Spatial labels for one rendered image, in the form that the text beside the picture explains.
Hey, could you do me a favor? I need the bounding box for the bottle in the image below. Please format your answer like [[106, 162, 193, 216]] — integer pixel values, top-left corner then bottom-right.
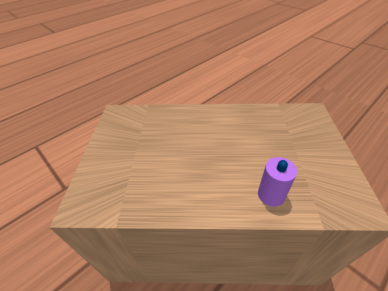
[[258, 157, 297, 207]]

